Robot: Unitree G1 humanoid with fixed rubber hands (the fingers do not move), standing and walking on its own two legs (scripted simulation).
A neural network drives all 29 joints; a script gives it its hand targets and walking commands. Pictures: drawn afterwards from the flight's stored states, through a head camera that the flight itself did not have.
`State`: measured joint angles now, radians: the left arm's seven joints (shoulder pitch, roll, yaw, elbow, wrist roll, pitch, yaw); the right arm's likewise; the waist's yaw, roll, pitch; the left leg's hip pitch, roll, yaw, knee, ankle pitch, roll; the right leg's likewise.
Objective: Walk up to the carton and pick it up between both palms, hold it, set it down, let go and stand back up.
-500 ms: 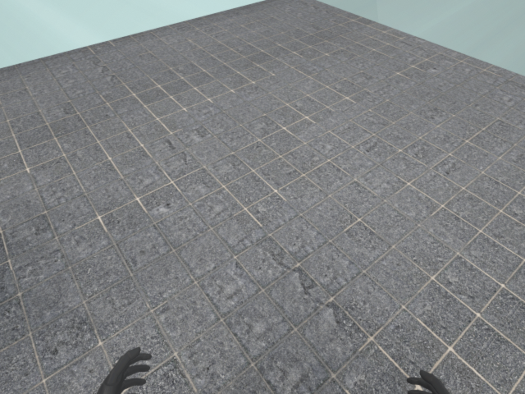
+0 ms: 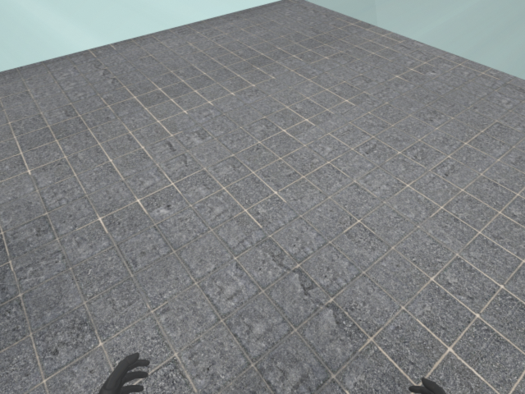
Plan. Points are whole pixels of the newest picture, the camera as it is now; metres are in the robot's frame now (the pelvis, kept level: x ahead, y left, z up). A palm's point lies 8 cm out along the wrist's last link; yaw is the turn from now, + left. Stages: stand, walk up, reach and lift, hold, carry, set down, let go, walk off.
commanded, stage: stand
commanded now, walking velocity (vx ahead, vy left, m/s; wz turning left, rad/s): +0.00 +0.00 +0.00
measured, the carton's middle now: out of the picture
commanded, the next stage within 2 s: walk up in 0.30 s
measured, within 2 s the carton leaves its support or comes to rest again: neither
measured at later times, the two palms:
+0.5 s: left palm out of the picture +0.11 +0.26 -0.10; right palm out of the picture +0.09 -0.26 -0.11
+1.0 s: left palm out of the picture -0.09 +0.41 -0.10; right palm (373, 355) +0.22 -0.15 -0.06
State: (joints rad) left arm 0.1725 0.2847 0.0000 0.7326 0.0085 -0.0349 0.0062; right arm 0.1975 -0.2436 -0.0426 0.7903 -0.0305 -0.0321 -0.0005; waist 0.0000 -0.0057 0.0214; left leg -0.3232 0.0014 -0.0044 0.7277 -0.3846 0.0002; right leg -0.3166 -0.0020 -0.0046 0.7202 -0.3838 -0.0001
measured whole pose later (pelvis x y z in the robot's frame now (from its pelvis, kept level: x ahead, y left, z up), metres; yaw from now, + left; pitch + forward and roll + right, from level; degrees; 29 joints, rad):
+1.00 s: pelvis -0.04 +0.08 +0.00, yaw +25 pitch -2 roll -1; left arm 0.23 0.45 0.00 0.80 0.01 -0.07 0.05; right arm 0.20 -0.39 -0.15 0.63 -0.06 0.05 0.12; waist 0.00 -0.01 0.12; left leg -0.43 -0.12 -0.07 0.69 -0.22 0.07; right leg -0.36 -0.02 -0.10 0.85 -0.52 0.01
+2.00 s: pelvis +0.01 +0.26 -0.01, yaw +59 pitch -2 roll -1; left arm 0.26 0.44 0.00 0.80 0.01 -0.11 0.01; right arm 0.20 -0.39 -0.14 0.73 -0.02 -0.04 0.07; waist 0.00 0.01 0.07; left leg -0.46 -0.07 -0.06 0.79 -0.29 0.03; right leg -0.37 -0.11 -0.08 1.07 -0.52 0.02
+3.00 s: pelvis +0.10 +0.40 -0.02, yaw +72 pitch +0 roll +0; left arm 0.43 0.44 0.00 0.80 0.01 -0.12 0.00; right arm 0.20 -0.39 -0.12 0.77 -0.02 -0.05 0.04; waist 0.00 0.03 0.03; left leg -0.65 -0.04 -0.05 1.01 -0.39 0.04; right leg -0.36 -0.11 -0.14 0.87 -0.50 0.00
